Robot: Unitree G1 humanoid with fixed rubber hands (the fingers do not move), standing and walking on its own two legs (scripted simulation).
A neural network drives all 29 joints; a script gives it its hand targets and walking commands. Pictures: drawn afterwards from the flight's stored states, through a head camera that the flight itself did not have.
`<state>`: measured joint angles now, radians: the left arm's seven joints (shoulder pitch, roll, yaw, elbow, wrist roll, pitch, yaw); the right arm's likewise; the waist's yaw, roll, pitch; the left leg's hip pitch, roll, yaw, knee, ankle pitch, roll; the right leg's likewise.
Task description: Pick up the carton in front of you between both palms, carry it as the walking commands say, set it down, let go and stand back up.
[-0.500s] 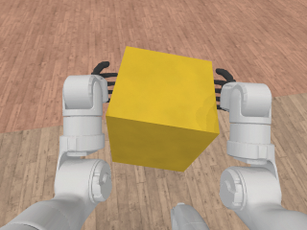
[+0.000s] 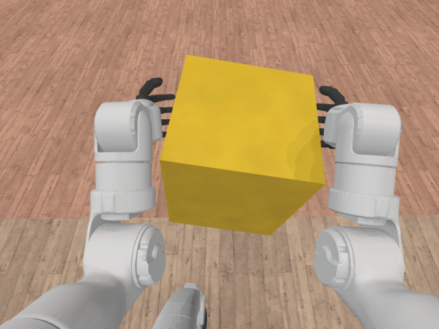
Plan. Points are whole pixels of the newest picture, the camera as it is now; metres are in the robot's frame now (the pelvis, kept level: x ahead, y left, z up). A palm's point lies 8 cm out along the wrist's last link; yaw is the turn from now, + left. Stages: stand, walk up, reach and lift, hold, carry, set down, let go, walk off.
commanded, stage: carry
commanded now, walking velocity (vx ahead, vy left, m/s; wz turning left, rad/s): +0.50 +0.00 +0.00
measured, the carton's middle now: (233, 156) +0.39 +0.03 +0.08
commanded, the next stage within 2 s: none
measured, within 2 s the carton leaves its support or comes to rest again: neither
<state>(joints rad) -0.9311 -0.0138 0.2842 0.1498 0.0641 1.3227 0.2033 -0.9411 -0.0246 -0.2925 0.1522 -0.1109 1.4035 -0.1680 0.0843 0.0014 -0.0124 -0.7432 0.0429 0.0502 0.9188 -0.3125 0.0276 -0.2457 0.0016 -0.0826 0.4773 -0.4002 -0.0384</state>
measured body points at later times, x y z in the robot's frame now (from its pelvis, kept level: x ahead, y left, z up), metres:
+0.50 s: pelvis +0.31 +0.01 +0.01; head +0.33 +0.01 +0.46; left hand +0.71 +0.15 +0.19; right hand +0.70 -0.15 +0.19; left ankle +0.20 +0.11 -0.72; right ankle +0.44 -0.09 -0.69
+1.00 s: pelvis +0.61 +0.03 +0.03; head +0.62 +0.03 +0.48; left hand +1.00 +0.17 +0.20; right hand +1.00 -0.13 +0.20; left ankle +0.71 +0.11 -0.68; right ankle +0.46 -0.08 -0.65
